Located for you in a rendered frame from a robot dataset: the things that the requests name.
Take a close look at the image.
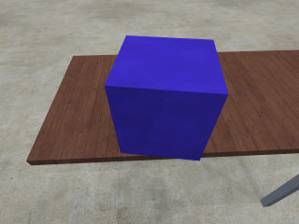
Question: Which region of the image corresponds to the carton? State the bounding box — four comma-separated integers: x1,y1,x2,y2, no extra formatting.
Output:
105,35,229,161

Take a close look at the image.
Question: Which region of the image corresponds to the table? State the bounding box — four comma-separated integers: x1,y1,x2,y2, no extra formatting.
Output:
26,49,299,207

